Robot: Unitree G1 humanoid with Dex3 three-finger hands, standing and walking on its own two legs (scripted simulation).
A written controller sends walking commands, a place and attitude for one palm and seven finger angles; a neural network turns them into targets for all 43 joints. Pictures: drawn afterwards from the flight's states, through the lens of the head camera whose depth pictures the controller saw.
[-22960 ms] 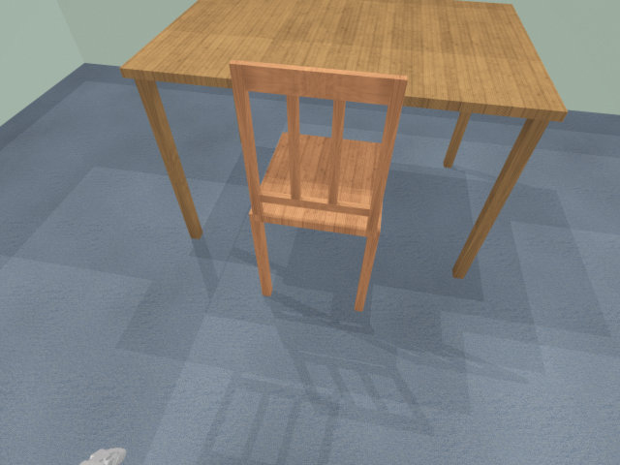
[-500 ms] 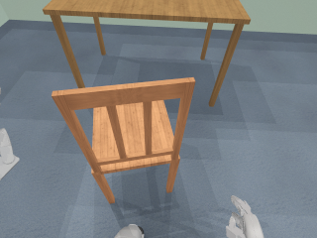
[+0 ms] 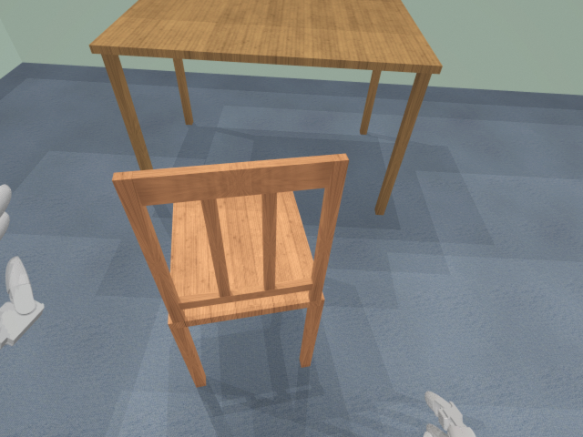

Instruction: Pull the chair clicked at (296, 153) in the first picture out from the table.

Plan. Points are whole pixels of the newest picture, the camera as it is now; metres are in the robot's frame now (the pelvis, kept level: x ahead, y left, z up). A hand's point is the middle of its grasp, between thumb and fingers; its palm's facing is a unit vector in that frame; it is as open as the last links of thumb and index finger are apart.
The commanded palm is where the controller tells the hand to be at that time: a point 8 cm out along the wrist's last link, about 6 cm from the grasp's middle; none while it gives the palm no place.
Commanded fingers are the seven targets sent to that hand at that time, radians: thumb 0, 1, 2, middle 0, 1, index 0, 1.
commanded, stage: stop stepping back and stand still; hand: left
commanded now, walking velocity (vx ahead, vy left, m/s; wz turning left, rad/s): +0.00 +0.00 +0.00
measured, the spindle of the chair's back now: (217, 252) +0.46 +0.17 -0.08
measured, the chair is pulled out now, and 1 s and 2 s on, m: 0.59 0.59 0.59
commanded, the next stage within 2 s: let the arm hang, fingers relaxed in 0.64 s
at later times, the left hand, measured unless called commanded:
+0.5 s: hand (60, 284) +0.23 +0.26 +0.16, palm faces +0.41 -0.79 -0.46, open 7.5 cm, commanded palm +0.17 +0.30 +0.18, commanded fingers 0.00 0.90 0.90 -0.20 -0.30 -0.20 -0.30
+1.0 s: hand out of the picture +0.10 +0.17 -0.16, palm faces -0.01 -0.99 -0.17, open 7.4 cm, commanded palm none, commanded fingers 0.00 0.90 0.90 -0.20 -0.30 -0.20 -0.30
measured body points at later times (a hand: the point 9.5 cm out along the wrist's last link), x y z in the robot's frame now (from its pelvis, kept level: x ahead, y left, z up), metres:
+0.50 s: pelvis +0.03 +0.00 +0.01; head +0.03 +0.01 +0.46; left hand +0.20 +0.30 +0.18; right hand +0.19 -0.24 -0.07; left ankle +0.04 +0.13 -0.74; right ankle +0.03 -0.13 -0.74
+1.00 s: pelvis +0.01 +0.00 +0.00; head +0.02 +0.01 +0.45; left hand +0.10 +0.23 -0.14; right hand +0.10 -0.24 -0.14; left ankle +0.04 +0.13 -0.74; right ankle +0.03 -0.13 -0.74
